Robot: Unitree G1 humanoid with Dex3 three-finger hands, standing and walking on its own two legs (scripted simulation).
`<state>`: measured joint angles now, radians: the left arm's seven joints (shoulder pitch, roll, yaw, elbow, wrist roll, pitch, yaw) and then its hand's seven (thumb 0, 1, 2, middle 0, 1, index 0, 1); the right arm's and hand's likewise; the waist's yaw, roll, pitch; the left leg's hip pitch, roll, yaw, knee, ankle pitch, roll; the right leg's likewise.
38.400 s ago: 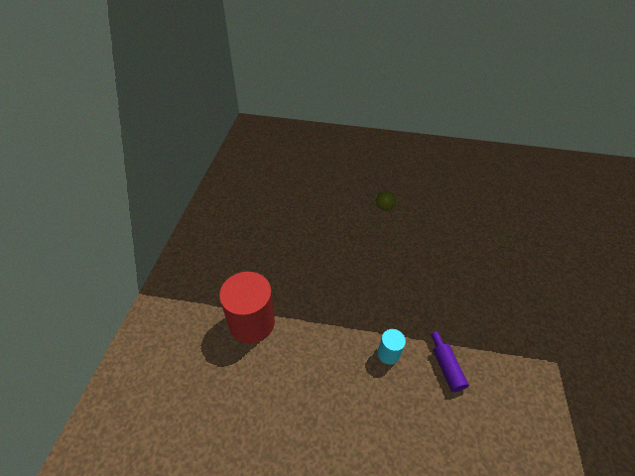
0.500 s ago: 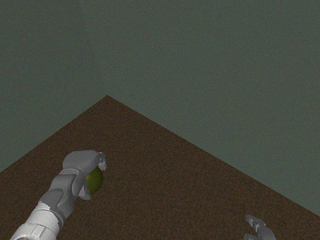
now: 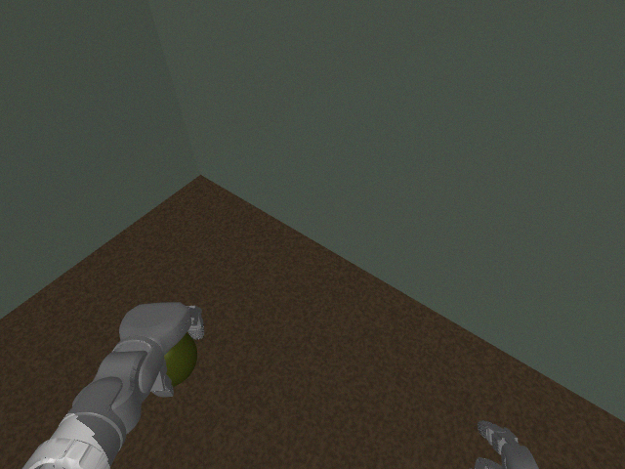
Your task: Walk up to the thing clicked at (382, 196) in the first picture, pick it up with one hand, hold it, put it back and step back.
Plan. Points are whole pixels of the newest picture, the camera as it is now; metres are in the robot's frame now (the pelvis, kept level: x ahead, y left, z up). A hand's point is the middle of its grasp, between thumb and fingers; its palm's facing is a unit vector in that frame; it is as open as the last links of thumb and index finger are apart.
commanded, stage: crouch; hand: left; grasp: from above
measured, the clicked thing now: (167, 357) +0.30 +0.23 -0.10
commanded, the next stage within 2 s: lower in 1.70 s
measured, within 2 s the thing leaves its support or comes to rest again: neither
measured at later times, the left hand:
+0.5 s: hand (205, 372) +0.34 +0.22 -0.29, palm faces -0.41 +0.04 -0.91, open 10.1 cm
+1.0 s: hand (224, 384) +0.38 +0.22 -0.48, palm faces -0.43 +0.00 -0.90, open 10.2 cm
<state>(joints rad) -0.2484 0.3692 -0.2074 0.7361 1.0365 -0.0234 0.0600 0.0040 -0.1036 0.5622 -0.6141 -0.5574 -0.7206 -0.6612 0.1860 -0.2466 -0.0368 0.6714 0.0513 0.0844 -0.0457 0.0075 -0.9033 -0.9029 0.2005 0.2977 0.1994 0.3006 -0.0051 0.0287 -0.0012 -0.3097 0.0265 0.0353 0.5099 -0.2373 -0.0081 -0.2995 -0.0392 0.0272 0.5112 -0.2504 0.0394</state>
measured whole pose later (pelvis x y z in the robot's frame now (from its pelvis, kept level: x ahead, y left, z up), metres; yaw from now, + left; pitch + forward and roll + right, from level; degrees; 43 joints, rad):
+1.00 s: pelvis -0.07 +0.00 -0.32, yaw -2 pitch +38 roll -5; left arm -0.85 0.53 0.01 1.33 1.23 -0.09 0.42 0.02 -0.12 0.63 -0.59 -0.57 -0.71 -0.69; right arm 0.16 -0.24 -0.01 0.74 -0.11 -0.06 0.04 0.00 -0.90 -0.90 0.20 0.30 0.20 0.30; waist -0.20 0.03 -0.18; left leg -2.02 0.03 -0.10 2.00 -0.65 -0.02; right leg -1.95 -0.01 -0.01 1.96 -0.68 0.05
